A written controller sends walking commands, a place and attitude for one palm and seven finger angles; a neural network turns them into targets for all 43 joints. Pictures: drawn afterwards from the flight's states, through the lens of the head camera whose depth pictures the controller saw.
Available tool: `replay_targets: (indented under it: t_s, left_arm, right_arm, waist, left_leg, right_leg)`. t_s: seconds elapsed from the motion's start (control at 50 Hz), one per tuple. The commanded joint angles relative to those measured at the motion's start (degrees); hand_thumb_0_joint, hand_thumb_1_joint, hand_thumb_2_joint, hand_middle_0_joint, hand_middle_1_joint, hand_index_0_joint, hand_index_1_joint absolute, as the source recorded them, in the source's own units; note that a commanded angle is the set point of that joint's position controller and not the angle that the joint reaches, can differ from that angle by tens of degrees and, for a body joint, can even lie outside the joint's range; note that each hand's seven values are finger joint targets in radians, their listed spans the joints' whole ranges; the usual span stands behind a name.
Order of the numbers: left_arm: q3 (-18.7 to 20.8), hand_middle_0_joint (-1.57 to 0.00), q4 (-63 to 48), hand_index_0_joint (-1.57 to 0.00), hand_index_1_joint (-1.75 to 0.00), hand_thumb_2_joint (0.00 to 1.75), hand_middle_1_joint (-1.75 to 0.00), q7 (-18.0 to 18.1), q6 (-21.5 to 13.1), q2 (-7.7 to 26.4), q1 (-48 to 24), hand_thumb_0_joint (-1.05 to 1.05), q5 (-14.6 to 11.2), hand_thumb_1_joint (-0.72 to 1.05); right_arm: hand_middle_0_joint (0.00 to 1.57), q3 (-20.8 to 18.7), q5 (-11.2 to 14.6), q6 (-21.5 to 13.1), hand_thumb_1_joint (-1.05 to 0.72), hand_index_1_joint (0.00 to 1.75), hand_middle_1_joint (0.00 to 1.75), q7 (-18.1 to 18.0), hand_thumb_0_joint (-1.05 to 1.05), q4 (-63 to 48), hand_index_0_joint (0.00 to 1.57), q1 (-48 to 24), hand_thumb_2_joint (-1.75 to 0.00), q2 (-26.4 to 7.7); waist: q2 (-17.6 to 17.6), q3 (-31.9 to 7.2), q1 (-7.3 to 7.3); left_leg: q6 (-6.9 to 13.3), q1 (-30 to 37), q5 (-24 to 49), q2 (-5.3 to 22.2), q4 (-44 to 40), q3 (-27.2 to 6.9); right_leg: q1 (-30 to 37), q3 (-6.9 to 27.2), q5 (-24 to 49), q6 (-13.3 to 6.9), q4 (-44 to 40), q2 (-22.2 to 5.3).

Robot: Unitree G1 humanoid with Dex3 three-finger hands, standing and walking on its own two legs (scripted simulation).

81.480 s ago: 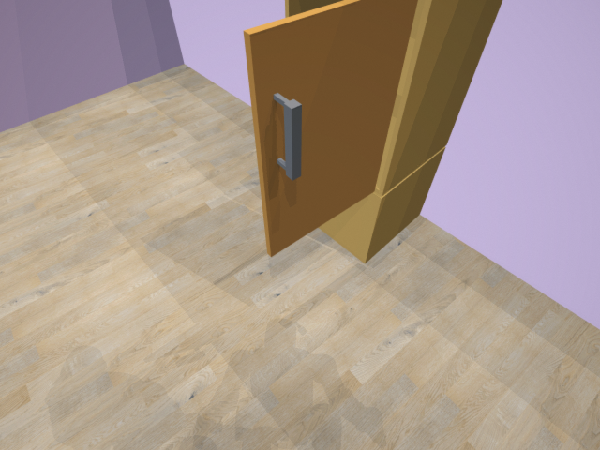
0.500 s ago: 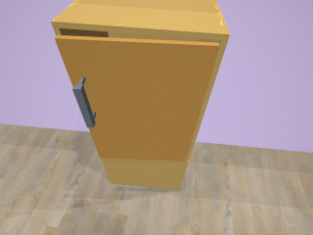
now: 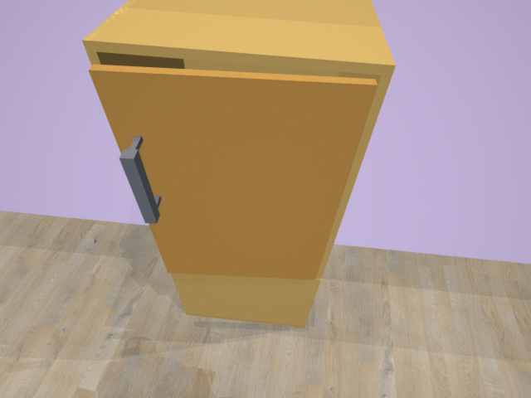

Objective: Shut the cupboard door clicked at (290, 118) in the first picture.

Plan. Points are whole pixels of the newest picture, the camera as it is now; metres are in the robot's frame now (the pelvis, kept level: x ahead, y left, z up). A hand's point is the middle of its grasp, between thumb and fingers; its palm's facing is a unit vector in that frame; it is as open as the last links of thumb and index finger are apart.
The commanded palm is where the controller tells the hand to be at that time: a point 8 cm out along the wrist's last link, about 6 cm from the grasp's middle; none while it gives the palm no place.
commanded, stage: come to a stop and stand still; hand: left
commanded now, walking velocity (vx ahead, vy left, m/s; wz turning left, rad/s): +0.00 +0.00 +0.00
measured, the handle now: (145, 181) +0.45 +0.26 +0.05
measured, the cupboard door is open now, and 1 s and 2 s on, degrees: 4 4 4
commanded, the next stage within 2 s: look again from close up in 0.12 s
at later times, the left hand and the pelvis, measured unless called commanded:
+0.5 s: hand out of the picture -0.02 +0.22 -0.19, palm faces +0.04 -0.98 -0.22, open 7.4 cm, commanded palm none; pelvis -0.02 +0.04 -0.01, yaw +0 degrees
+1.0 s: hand out of the picture -0.16 +0.24 -0.18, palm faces +0.08 -0.98 -0.18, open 7.4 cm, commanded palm none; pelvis -0.10 +0.07 +0.00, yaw +1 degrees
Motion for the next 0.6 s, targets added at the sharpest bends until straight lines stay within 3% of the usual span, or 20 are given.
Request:
replay_targets:
  t_s: [0.0,0.1,0.18,0.2,0.22,0.24,0.26,0.3,0.32,0.36,0.4,0.42,0.44,0.48,0.5,0.56,0.58]
  left_arm:
    - [1.0,-0.20,-0.3,-0.20,-0.30,0.90,-0.30,0.5,-0.3,4.7,6.2,0.00,0.3,0.90]
    - [1.0,-0.20,-0.5,-0.20,-0.30,0.90,-0.30,0.5,-0.3,4.9,5.8,0.00,0.4,0.90]
    - [0.9,-0.20,-0.3,-0.20,-0.30,0.90,-0.30,0.4,-0.3,4.9,5.6,0.00,0.2,0.90]
    - [0.1,-0.20,-4.7,-0.20,-0.30,0.90,-0.30,1.0,-1.2,14.0,4.2,0.00,1.6,0.90]
    - [1.2,-0.20,-4.7,-0.20,-0.30,0.90,-0.30,1.1,-1.4,10.1,4.6,0.00,1.3,0.90]
    - [1.5,-0.20,-4.4,-0.20,-0.30,0.90,-0.30,1.3,-1.5,9.3,5.0,0.00,1.1,0.90]
    - [1.3,-0.20,-4.7,-0.20,-0.30,0.90,-0.30,1.2,-1.6,9.6,5.0,0.00,0.8,0.90]
    - [1.4,-0.20,-5.8,-0.20,-0.30,0.90,-0.30,1.2,-1.7,9.3,4.9,0.00,1.0,0.90]
    - [1.7,-0.20,-6.2,-0.20,-0.30,0.90,-0.30,1.2,-1.5,9.2,4.6,0.00,0.8,0.90]
    - [2.0,-0.20,-7.5,-0.20,-0.30,0.90,-0.30,1.2,-0.7,9.0,3.6,0.00,0.8,0.90]
    - [1.6,-0.20,-8.3,-0.20,-0.30,0.90,-0.30,1.2,-0.1,8.1,3.7,0.00,1.0,0.90]
    - [1.7,-0.20,-8.9,-0.20,-0.30,0.90,-0.30,1.2,0.3,8.4,3.4,0.00,0.9,0.90]
    - [1.8,-0.20,-9.2,-0.20,-0.30,0.90,-0.30,1.1,0.6,8.1,3.3,0.00,0.9,0.90]
    - [1.8,-0.20,-9.7,-0.20,-0.30,0.90,-0.30,0.9,1.0,8.0,3.0,0.00,1.0,0.90]
    - [1.6,-0.20,-9.7,-0.20,-0.30,0.90,-0.30,0.9,0.9,7.8,3.4,0.00,1.2,0.90]
    - [1.7,-0.20,-10.1,-0.20,-0.30,0.90,-0.30,0.6,1.0,8.6,2.6,0.00,1.1,0.90]
    - [1.7,-0.20,-10.2,-0.20,-0.30,0.90,-0.30,0.5,0.9,8.5,2.6,0.00,1.2,0.90]
  right_arm:
    - [0.20,-0.2,0.3,-0.7,-0.90,0.30,0.30,0.3,0.00,-1.3,0.20,3.2,-0.90,-3.6]
    - [0.20,-0.2,0.3,-0.7,-0.90,0.30,0.30,0.4,0.00,-1.4,0.20,2.9,-0.90,-4.0]
    - [0.20,-0.1,0.2,-0.6,-0.90,0.30,0.30,0.5,0.00,-1.3,0.20,2.8,-0.90,-4.2]
    - [0.20,-0.4,0.0,-0.8,-0.90,0.30,0.30,1.6,0.00,-7.8,0.20,0.1,-0.90,-7.9]
    - [0.20,-1.6,-0.5,-1.9,-0.90,0.30,0.30,1.6,0.00,-8.3,0.20,1.0,-0.90,-6.4]
    - [0.20,-1.7,-0.6,-2.0,-0.90,0.30,0.30,1.2,0.00,-7.3,0.20,1.0,-0.90,-4.9]
    - [0.20,-1.5,-0.3,-2.0,-0.90,0.30,0.30,0.9,0.00,-7.9,0.20,1.9,-0.90,-4.8]
    - [0.20,-1.5,-0.3,-1.7,-0.90,0.30,0.30,1.0,0.00,-9.5,0.20,2.3,-0.90,-5.0]
    - [0.20,-1.8,-0.3,-1.6,-0.90,0.30,0.30,1.0,0.00,-9.7,0.20,1.6,-0.90,-5.3]
    - [0.20,-2.2,-0.2,-1.3,-0.90,0.30,0.30,0.9,0.00,-10.2,0.20,1.6,-0.90,-5.5]
    - [0.20,-2.1,-0.3,-1.3,-0.90,0.30,0.30,1.0,0.00,-9.6,0.20,2.5,-0.90,-5.9]
    - [0.20,-2.3,-0.2,-1.1,-0.90,0.30,0.30,1.0,0.00,-9.4,0.20,2.9,-0.90,-6.8]
    - [0.20,-2.7,-0.2,-0.9,-0.90,0.30,0.30,1.0,0.00,-9.5,0.20,2.6,-0.90,-7.5]
    - [0.20,-2.9,-0.4,-0.6,-0.90,0.30,0.30,1.2,0.00,-10.2,0.20,1.4,-0.90,-8.5]
    - [0.20,-2.8,-0.4,-0.8,-0.90,0.30,0.30,1.3,0.00,-10.4,0.20,1.0,-0.90,-8.4]
    - [0.20,-3.0,-0.4,-0.5,-0.90,0.30,0.30,1.6,0.00,-11.5,0.20,-0.1,-0.90,-9.0]
    - [0.20,-3.2,-0.5,-0.5,-0.90,0.30,0.30,1.7,0.00,-11.7,0.20,-0.3,-0.90,-9.1]
  waist:
    - [0.2,2.1,-0.35]
    - [-0.2,2.8,-0.37]
    - [1.0,3.9,-0.34]
    - [6.1,10.3,-1.38]
    - [7.0,4.1,-1.24]
    - [5.2,-0.9,-1.14]
    - [2.1,-4.1,-0.81]
    - [-4.8,-7.1,-0.76]
    - [-5.9,-6.2,-0.54]
    - [-5.3,-4.1,-0.95]
    - [-1.0,-3.0,-1.08]
    - [0.3,-1.5,-1.18]
    - [2.3,0.1,-1.04]
    - [4.1,3.0,-0.77]
    - [6.1,2.7,-0.40]
    - [4.6,3.4,-0.74]
    - [5.9,2.8,-0.66]
  left_leg:
    - [2.1,5.2,13.4,3.5,-1.0,-2.4]
    - [2.1,5.0,13.1,3.6,-1.7,-2.5]
    - [2.0,4.6,11.0,3.4,-2.7,-3.0]
    - [3.4,2.8,11.6,0.4,2.0,-6.3]
    - [3.4,1.3,15.4,1.3,6.7,-3.6]
    - [4.2,1.6,16.3,0.7,8.7,-3.4]
    - [4.2,0.7,13.3,0.4,9.8,-3.6]
    - [3.9,-2.6,8.2,-0.3,10.2,-2.4]
    - [3.9,-3.9,5.8,-0.7,10.4,-2.3]
    - [4.2,-3.7,8.0,-0.3,8.7,-2.4]
    - [4.8,0.7,17.6,1.2,7.8,-3.2]
    - [5.4,1.2,19.0,2.4,7.3,-4.5]
    - [5.8,0.7,17.8,3.4,6.2,-5.7]
    - [6.5,-3.1,8.6,4.3,2.3,-8.2]
    - [6.7,-3.0,8.1,4.5,1.1,-8.6]
    - [6.2,-5.4,-5.3,3.9,-2.9,-9.9]
    - [6.1,-5.2,-8.4,4.1,-4.5,-10.4]
  right_leg:
    - [-8.2,4.4,28.2,3.5,-4.4,-9.2]
    - [-8.4,4.4,26.5,3.4,-4.9,-9.1]
    - [-9.5,4.5,21.2,3.2,-5.9,-9.1]
    - [-16.4,5.4,27.6,3.1,-4.1,-8.8]
    - [-13.6,6.1,32.6,2.3,0.9,-10.6]
    - [-10.1,6.6,42.2,1.6,2.5,-10.9]
    - [-7.4,6.3,46.4,1.1,3.4,-11.6]
    - [-2.9,6.8,54.7,0.3,6.1,-11.9]
    - [-3.1,6.4,54.6,0.1,6.5,-12.0]
    - [-5.6,6.0,47.4,-0.4,7.0,-11.0]
    - [-10.0,5.2,37.3,0.3,7.5,-9.1]
    - [-12.5,4.4,28.2,0.8,6.9,-7.9]
    - [-14.7,4.3,19.5,1.1,6.0,-7.0]
    - [-16.3,4.0,6.8,1.1,4.6,-5.6]
    - [-15.4,4.0,5.9,1.1,4.3,-5.4]
    - [-16.4,4.1,1.5,1.1,4.0,-5.2]
    - [-16.6,3.8,1.0,1.1,4.2,-5.1]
